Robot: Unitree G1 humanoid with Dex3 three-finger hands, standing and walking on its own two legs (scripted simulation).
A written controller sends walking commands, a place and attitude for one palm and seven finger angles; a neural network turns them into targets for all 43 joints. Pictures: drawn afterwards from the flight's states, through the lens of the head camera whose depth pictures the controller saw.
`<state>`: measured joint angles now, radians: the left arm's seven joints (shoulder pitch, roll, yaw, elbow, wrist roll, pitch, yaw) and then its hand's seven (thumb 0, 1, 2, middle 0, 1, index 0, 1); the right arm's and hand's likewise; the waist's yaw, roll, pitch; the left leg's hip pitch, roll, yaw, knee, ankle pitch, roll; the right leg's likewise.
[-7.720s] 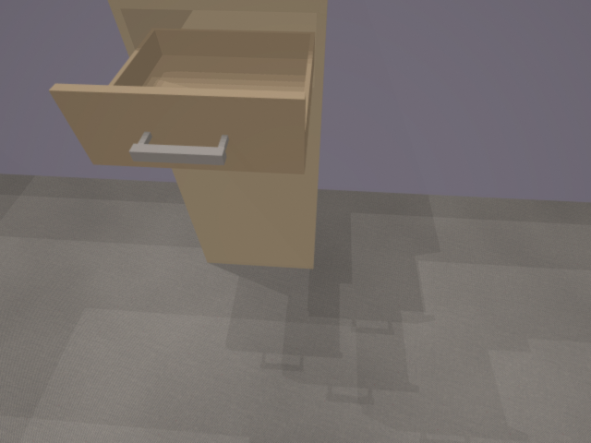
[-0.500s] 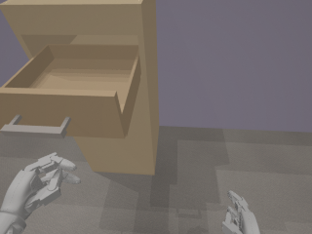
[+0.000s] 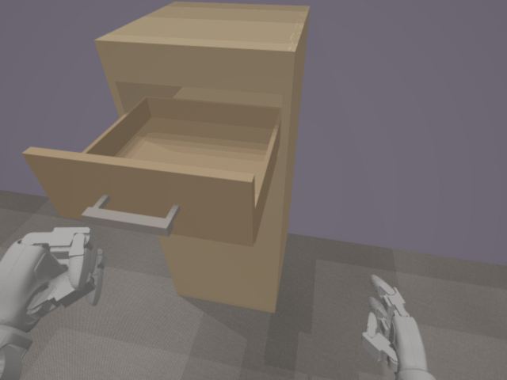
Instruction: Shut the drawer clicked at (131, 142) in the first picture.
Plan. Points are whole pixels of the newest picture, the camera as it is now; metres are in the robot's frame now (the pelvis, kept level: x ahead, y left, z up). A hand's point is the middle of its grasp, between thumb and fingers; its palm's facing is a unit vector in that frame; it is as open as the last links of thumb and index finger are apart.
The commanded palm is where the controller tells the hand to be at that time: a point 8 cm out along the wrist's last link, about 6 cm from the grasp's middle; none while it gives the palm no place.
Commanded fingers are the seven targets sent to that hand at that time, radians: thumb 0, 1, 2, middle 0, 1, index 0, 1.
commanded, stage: raise the hand and make a fist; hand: left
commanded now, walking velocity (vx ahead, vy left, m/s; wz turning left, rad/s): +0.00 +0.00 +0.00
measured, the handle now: (133, 213) +0.32 +0.25 +0.12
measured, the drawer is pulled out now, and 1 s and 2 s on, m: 0.30 0.30 0.30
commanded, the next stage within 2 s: bring the fist close to the handle in 0.62 s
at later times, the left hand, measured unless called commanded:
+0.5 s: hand (87, 270) +0.17 +0.21 +0.19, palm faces +0.03 -0.98 -0.18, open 3.3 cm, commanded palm +0.11 +0.27 +0.22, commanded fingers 0.00 0.90 0.90 -1.40 -1.60 -1.40 -1.60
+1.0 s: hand (99, 260) +0.19 +0.22 +0.18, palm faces +0.03 -0.98 -0.19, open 3.3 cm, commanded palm +0.14 +0.27 +0.19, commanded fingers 0.00 0.90 0.90 -1.40 -1.60 -1.40 -1.60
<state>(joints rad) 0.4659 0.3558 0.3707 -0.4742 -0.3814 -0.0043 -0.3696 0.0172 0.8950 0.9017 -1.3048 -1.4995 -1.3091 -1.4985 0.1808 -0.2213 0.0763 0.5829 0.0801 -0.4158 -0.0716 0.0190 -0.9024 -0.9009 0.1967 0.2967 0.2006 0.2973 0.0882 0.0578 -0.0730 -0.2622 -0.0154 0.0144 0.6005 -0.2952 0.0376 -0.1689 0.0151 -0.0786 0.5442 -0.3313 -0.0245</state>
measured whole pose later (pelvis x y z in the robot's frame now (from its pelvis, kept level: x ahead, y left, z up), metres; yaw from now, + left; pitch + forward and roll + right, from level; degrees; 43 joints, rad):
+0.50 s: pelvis -0.02 -0.02 +0.00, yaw +0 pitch -5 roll -1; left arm 0.29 0.43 0.46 -0.41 -0.40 0.32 -0.39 0.02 0.90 0.90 -1.40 -1.60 -1.41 -1.60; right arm 0.19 -0.28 0.10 0.63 0.10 -0.27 -0.09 0.02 -0.90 -0.90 0.20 0.30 0.20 0.30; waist 0.07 0.08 -0.03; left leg -0.21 0.01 0.00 0.53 -0.23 0.01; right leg -0.12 0.04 -0.09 0.49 -0.28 -0.05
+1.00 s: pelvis +0.01 -0.03 +0.00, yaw -1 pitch -3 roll -1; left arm 0.40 0.42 0.49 -0.39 -0.42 0.16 -0.42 0.02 0.89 0.90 -1.40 -1.60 -1.40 -1.60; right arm 0.23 -0.27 0.07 0.61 0.09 -0.35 -0.09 0.02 -0.90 -0.90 0.20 0.30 0.20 0.30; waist 0.07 0.06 -0.07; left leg -0.22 0.02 0.01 0.56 -0.30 0.00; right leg -0.13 0.05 -0.08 0.51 -0.33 -0.06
